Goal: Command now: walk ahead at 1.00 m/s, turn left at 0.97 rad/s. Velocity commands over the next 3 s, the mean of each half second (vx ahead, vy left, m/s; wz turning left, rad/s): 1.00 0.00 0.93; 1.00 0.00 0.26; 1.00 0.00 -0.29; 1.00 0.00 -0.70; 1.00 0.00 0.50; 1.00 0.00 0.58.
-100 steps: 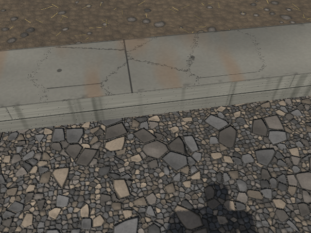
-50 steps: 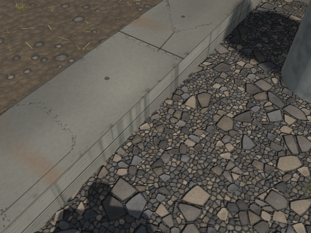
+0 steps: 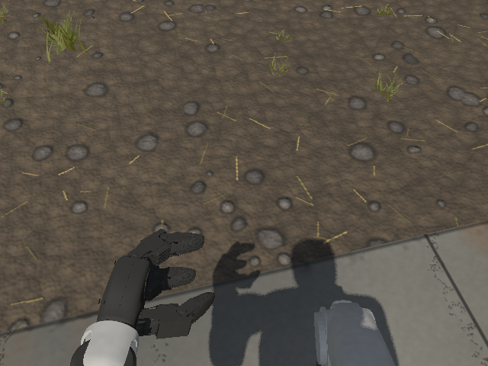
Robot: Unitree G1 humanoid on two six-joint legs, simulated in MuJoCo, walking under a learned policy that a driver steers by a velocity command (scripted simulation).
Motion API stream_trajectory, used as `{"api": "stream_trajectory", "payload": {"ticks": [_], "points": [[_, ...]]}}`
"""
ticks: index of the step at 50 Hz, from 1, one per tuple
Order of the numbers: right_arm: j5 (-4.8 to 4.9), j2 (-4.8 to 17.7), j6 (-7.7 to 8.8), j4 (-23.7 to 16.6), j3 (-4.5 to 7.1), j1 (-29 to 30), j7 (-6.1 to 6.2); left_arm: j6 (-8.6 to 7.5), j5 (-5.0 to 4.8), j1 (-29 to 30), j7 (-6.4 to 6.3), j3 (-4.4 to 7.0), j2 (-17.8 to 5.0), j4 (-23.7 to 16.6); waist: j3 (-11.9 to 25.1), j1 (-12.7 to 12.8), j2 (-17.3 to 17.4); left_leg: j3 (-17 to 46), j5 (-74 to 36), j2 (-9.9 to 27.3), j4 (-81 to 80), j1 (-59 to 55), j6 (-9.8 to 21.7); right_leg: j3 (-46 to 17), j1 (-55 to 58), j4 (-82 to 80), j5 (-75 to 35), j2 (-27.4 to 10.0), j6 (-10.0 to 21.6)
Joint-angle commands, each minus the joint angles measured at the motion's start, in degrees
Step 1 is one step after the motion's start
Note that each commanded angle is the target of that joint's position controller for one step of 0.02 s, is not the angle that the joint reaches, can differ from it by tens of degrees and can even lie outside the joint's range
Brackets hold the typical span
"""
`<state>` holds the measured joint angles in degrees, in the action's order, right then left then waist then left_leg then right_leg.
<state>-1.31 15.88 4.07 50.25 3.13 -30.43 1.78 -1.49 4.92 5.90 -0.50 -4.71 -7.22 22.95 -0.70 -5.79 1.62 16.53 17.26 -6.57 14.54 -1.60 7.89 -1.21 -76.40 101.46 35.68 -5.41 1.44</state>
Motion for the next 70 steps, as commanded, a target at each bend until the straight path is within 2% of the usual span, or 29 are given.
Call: {"api": "stream_trajectory", "payload": {"ticks": [1,3,4,5,6,8,11,13,16,20,23,26,27,28,29,30,33,39,45,48,49,50,51,52,53,55,60,67,70], "points": [[2.3,7.6,0.14,-6.7,1.68,10.4,-0.44,0.23,-1.62,-1.2,0.29,1.77,-4.3,-5.4,5.7,9.7,-1.2,0.5,-65.1,9.2,-11.2,30.1,7.0,10.8,50.3,-21.9,-11.1,6.3,2.1],[3.94,19.8,2.69,-7.7,6.43,13.5,-1.75,0.41,-3.57,-29.5,-0.97,7.61,-11.7,0.4,27.1,24.9,7.4,3.4,-101.4,12.4,21.7,24.0,3.2,0.1,79.8,-30.5,-7.2,7.5,3.2],[3.37,16.0,4.89,-9.0,6.12,19.1,-2.71,0.04,-2.16,-39.8,-1.27,10.62,-20.0,4.1,31.2,28.6,-5.6,1.6,-78.9,6.7,46.2,21.9,0.4,-14.3,82.0,-45.7,11.8,1.2,3.8],[2.51,2.7,5.31,-14.8,3.06,22.2,-4.74,0.21,-1.99,-37.1,-1.25,11.3,-24.5,8.4,28.0,21.7,-33.1,-2.4,-11.5,-4.8,67.3,35.2,-1.0,-44.7,78.3,-74.6,26.4,-9.7,3.5],[-1.38,-1.1,5.21,-16.9,2.13,16.7,-4.97,0.76,-4.01,-25.5,-1.23,10.98,-19.7,6.7,24.4,11.8,-28.8,1.3,-12.4,-2.3,83.2,42.0,-0.6,-63.7,74.3,-86.6,29.2,-14.1,2.9],[-2.63,-1.6,3.36,-16.2,1.27,15.1,-4.72,-0.72,-4.18,-16.9,-0.61,8.66,-8.3,10.6,7.0,5.5,-8.2,-7.4,-16.2,4.0,90.2,49.0,0.2,-45.6,61.1,-77.0,23.9,-13.5,7.9],[-1.09,-9.7,-0.06,-20.0,-2.17,20.2,-4.08,-3.48,-1.48,-24.7,0.81,6.81,-0.8,22.8,-1.0,1.8,-2.3,-8.1,-10.4,6.6,102.3,59.0,2.6,-23.5,53.5,-75.7,5.0,-11.9,3.6],[1.04,-7.5,-2.2,-20.3,-2.13,22.0,-3.97,-4.67,-1.78,-26.1,2.36,7.28,-2.9,25.9,-3.9,1.6,-2.4,-7.3,-3.4,6.3,92.9,61.3,2.3,-7.4,53.8,-79.5,-5.2,-9.9,0.3],[0.1,0.7,-4.06,-22.3,0.4,31.0,-4.36,-6.49,-3.53,-21.8,1.46,8.06,-7.3,26.1,-7.9,2.0,-3.3,-13.8,-17.5,5.6,66.4,48.9,-0.2,9.8,49.1,-91.9,-25.0,-5.7,-3.1],[0.21,-1.6,-3.96,-20.2,-0.58,32.3,-6.41,-6.58,-4.03,-29.8,-0.66,9.2,-12.2,27.1,-4.3,4.6,-2.5,-24.3,-20.0,4.9,40.3,40.9,1.5,18.5,69.2,-95.8,-42.8,-1.8,-2.0],[0.48,-0.3,-2.81,-19.4,-0.06,32.9,-6.88,-5.2,-3.73,-34.7,-1.55,9.8,-15.9,26.8,-1.6,4.5,-7.4,-28.6,-16.5,0.6,27.4,31.4,3.1,18.7,81.6,-90.0,-80.7,-6.7,-0.6],[0.36,5.4,-3.07,-13.8,2.74,13.4,-4.95,-2.9,-2.97,-32.1,-2.15,11.35,-19.8,24.5,5.7,-5.0,-11.8,-26.3,-7.7,-1.9,21.7,14.9,5.9,16.2,86.0,-65.6,-101.3,-10.5,1.6],[-0.13,6.4,-2.69,-10.6,3.86,4.3,-4.06,-2.22,-3.5,-29.7,-2.05,11.8,-20.6,23.4,8.2,-9.4,-10.1,-23.0,-8.3,-0.9,13.2,3.3,7.1,16.5,79.7,-49.2,-93.8,-8.5,3.3],[0.84,7.7,-3.03,-9.6,5.2,5.8,-3.47,-2.31,-3.61,-26.0,-1.87,11.66,-17.0,21.7,8.5,-7.9,-2.9,-12.2,-3.9,5.2,14.6,-9.6,7.9,13.3,61.2,-28.4,-46.9,0.0,3.1],[-1.94,12.0,-2.43,-12.7,4.76,13.7,-3.76,-3.2,-4.45,-31.8,-0.9,9.28,-8.1,15.7,11.4,5.0,7.4,13.7,-9.5,19.0,16.8,-21.6,14.5,7.0,36.9,-12.3,-7.0,5.0,1.1],[-1.72,11.6,-2.7,-13.0,5.17,8.5,-2.69,-4.35,-5.03,-27.0,-0.55,9.11,-10.9,13.7,18.0,-0.7,3.1,25.3,-0.9,22.5,5.1,-22.0,20.2,-1.1,31.4,-6.8,-12.6,6.5,0.4],[-0.93,5.7,0.25,-9.2,3.12,10.4,-1.59,-4.43,-3.25,-20.5,-0.33,8.16,-11.3,14.1,0.1,5.0,-9.6,12.8,-2.9,18.1,-1.1,1.3,12.7,-2.9,32.5,-20.7,-17.9,-1.2,0.5],[0.82,4.7,3.19,-6.0,1.32,6.6,-2.01,-2.03,-2.25,-8.8,2.64,6.06,-9.7,9.2,-8.6,5.4,-3.4,-4.5,-17.5,9.5,-9.4,17.3,7.5,2.0,35.2,-47.6,-29.2,-4.6,-1.1],[1.51,9.8,3.78,-2.7,1.71,2.0,-2.4,-2.45,-3.46,-3.5,2.77,6.28,-11.4,9.4,-3.4,2.9,0.2,-11.0,-53.7,12.0,-7.5,1.1,2.7,8.4,50.9,-68.7,-43.6,4.4,4.0],[-0.85,13.2,1.9,-1.7,2.46,4.0,-0.84,-2.24,-3.3,-24.7,0.68,9.07,-16.7,15.0,9.3,15.1,4.7,-12.5,-69.2,13.8,22.9,-0.5,0.2,7.2,72.7,-68.9,-30.0,8.6,6.5],[-1.54,11.1,1.7,-2.7,2.01,6.3,-0.56,-1.94,-2.62,-36.6,-0.42,10.58,-20.5,17.9,14.7,20.5,4.0,-13.2,-55.6,11.4,42.3,11.6,-0.2,0.9,87.8,-64.5,-21.7,1.9,7.9],[1.89,-0.5,2.1,-5.9,-0.87,-2.8,-1.62,-2.61,-0.22,-37.0,-0.13,11.97,-26.5,18.3,24.7,12.2,-19.1,-13.3,4.5,1.0,72.1,35.0,-3.1,-32.4,106.3,-69.5,-8.9,-18.7,17.4],[1.53,4.4,2.93,-6.1,-0.5,2.8,-1.43,-2.06,-2.08,-36.0,1.12,11.62,-22.0,18.1,28.0,15.6,-12.8,-8.7,7.2,-0.2,76.2,41.6,-1.6,-48.4,105.1,-82.3,-2.9,-17.1,16.9],[1.88,5.0,2.9,-8.0,-0.35,10.0,-1.12,-2.56,-2.01,-29.3,1.17,11.01,-19.4,18.9,13.7,12.5,-8.9,-9.1,0.4,4.5,74.1,46.3,-1.4,-37.0,94.5,-83.8,-6.1,-14.9,14.9],[1.01,5.3,2.84,-8.5,-0.76,13.1,-1.49,-2.95,-2.39,-27.1,1.46,10.24,-15.8,19.7,8.6,11.1,-1.7,-10.0,-2.2,6.9,69.7,44.2,-1.3,-29.6,84.8,-84.5,-11.7,-12.9,13.6],[-0.74,3.0,1.44,-9.8,-1.34,14.8,-2.67,-3.65,-2.36,-28.2,1.39,8.53,-10.7,22.6,2.0,7.3,-1.3,-9.7,-1.7,9.0,65.0,38.8,-1.6,-19.5,69.9,-86.4,-20.6,-8.0,10.9],[-1.89,1.5,-0.3,-15.6,-2.97,25.1,-4.45,-5.48,-4.44,-29.3,1.62,8.55,-12.7,25.1,-7.1,4.2,-3.7,-13.9,-8.3,14.6,46.5,44.5,-5.1,-10.9,59.5,-98.4,-20.0,-4.4,12.2],[-0.53,3.4,0.88,-16.8,-3.19,35.0,-4.77,-5.58,-5.62,-33.8,1.45,10.16,-18.8,25.6,-4.6,7.3,-2.8,-19.0,-23.5,8.7,17.9,25.5,-5.6,-6.1,69.1,-96.5,-51.7,-3.1,9.5],[-1.17,8.2,1.59,-11.3,-0.65,15.5,-2.42,-4.35,-4.33,-33.3,0.79,10.8,-22.1,26.0,9.0,-2.2,-5.1,-18.8,-9.7,5.4,16.2,3.2,-4.1,-5.0,71.2,-66.2,-66.0,-1.0,6.7]]}}
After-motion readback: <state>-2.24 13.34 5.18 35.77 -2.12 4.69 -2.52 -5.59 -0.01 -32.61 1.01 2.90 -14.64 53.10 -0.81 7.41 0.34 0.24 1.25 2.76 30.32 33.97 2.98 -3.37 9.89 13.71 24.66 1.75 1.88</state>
